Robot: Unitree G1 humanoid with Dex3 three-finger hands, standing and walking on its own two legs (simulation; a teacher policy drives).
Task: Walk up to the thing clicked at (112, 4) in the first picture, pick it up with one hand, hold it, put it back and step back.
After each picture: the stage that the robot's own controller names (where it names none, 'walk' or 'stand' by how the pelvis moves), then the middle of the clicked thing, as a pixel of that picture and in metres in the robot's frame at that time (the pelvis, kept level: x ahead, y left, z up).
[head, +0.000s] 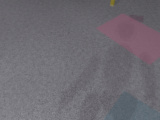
stand; (112, 1) +2.25 -0.48 -0.72
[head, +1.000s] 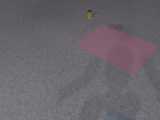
walk; (89, 14) +2.14 +0.02 -0.69
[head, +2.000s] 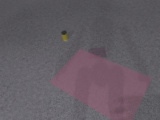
walk; (64, 36) +1.52 +0.31 -0.71
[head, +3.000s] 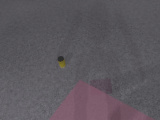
walk; (61, 62) +1.05 +0.29 -0.71
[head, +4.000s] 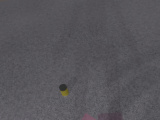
walk; (64, 90) +0.72 +0.27 -0.71
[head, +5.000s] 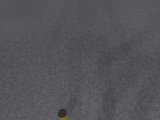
stand; (63, 115) +0.47 +0.24 -0.71
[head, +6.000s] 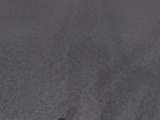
stand; out of the picture +0.45 +0.20 -0.72
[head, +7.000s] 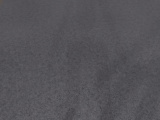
stand; out of the picture +0.43 +0.20 -0.73
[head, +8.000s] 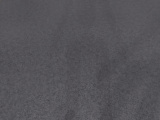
stand; out of the picture +0.40 +0.22 -0.73
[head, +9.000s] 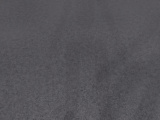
stand; out of the picture +0.40 +0.22 -0.73
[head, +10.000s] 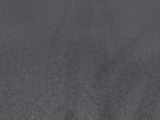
stand; out of the picture +0.39 +0.22 -0.73
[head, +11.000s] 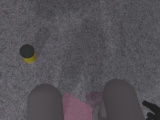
go down; (28, 54) +0.49 +0.23 -0.37
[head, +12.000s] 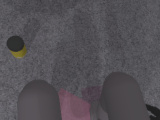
go down; (17, 47) +0.49 +0.24 -0.30
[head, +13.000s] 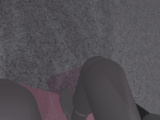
close in; out of the picture +0.48 +0.28 -0.23
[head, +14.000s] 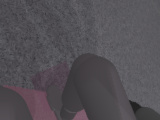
close; out of the picture +0.47 +0.30 -0.23
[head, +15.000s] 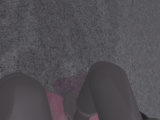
lift; out of the picture +0.42 +0.27 -0.19
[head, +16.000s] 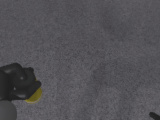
lift; (28, 87) +0.33 +0.19 -0.01
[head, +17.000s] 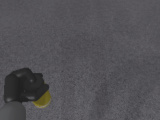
hold; (38, 91) +0.33 +0.17 -0.01
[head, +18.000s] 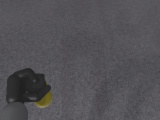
hold; (39, 92) +0.32 +0.17 -0.02
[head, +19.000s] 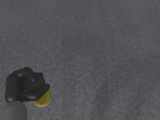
crouch; (38, 91) +0.33 +0.17 -0.02
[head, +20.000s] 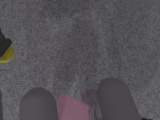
crouch; out of the picture +0.46 +0.24 -0.11
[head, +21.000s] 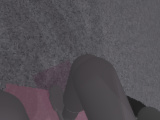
lower; out of the picture +0.45 +0.30 -0.23
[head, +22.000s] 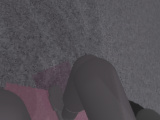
lower; out of the picture +0.45 +0.31 -0.24
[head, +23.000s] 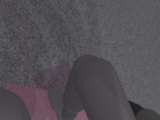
lower; out of the picture +0.45 +0.30 -0.24
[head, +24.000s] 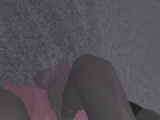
lower; out of the picture +0.45 +0.30 -0.24
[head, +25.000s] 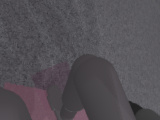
draw back; out of the picture +0.45 +0.30 -0.24
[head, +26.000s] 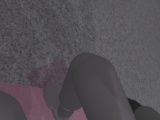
withdraw; out of the picture +0.44 +0.31 -0.24
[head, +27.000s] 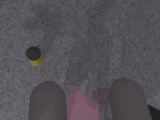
walk; (35, 56) +0.47 +0.23 -0.35
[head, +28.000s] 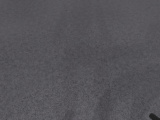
stand; out of the picture +0.40 +0.19 -0.66
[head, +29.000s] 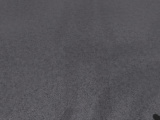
stand; out of the picture +0.40 +0.21 -0.67
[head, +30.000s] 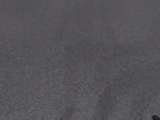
stand; out of the picture +0.40 +0.20 -0.67
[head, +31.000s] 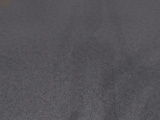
stand; out of the picture +0.41 +0.20 -0.72
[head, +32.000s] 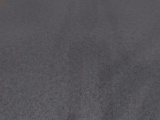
stand; out of the picture +0.39 +0.22 -0.73
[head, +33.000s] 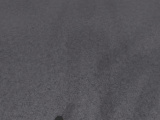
walk; out of the picture +0.40 +0.22 -0.72
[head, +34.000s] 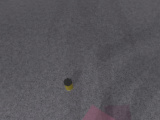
walk; (68, 84) +0.63 +0.17 -0.70
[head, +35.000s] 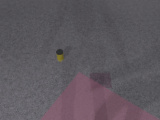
walk; (60, 55) +1.01 +0.19 -0.71
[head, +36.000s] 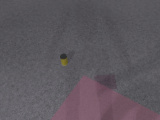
stand; (64, 59) +1.02 +0.21 -0.70
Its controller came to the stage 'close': yes
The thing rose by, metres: 0.71
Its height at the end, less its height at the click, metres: +0.00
